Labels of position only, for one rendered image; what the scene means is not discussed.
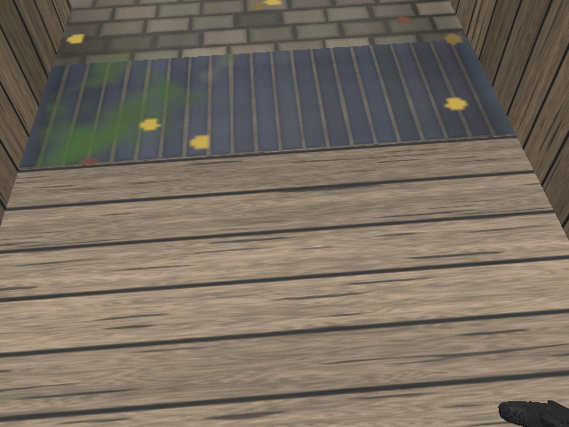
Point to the robot right hand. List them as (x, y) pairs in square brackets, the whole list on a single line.
[(534, 414)]

